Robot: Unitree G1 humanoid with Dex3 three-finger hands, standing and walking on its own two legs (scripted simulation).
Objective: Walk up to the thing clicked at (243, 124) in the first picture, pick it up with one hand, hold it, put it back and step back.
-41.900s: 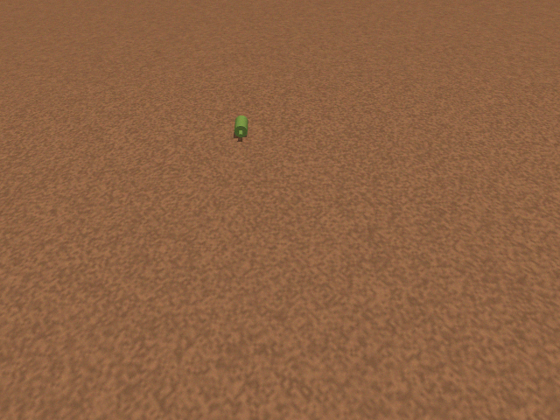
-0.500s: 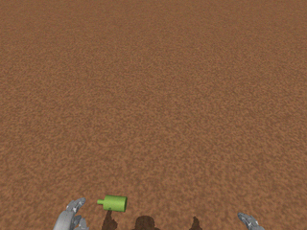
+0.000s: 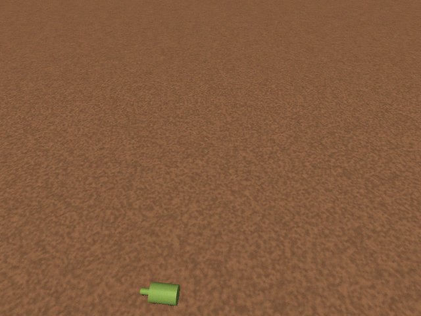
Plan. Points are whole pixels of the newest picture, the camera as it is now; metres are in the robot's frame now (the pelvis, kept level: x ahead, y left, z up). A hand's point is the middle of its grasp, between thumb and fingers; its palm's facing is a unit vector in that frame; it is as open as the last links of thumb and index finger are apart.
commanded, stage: stand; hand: left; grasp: from above
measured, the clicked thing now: (159, 292) +0.42 +0.26 -0.73
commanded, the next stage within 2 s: step back in 1.90 s
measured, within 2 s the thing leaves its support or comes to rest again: neither
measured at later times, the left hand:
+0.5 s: hand out of the picture +0.04 +0.23 -0.16, palm faces +0.02 -0.94 -0.34, open 7.4 cm
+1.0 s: hand out of the picture +0.09 +0.22 -0.15, palm faces +0.02 -0.94 -0.34, open 7.4 cm
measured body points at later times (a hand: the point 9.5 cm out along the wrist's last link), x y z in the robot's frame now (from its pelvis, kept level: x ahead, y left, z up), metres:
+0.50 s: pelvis +0.00 -0.01 +0.01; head -0.01 -0.01 +0.46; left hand +0.04 +0.28 -0.13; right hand +0.06 -0.29 -0.14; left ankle +0.02 +0.09 -0.74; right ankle +0.00 -0.13 -0.74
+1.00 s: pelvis +0.01 -0.03 +0.01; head +0.02 -0.03 +0.46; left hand +0.09 +0.26 -0.13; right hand +0.09 -0.31 -0.13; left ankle +0.02 +0.09 -0.74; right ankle +0.00 -0.13 -0.74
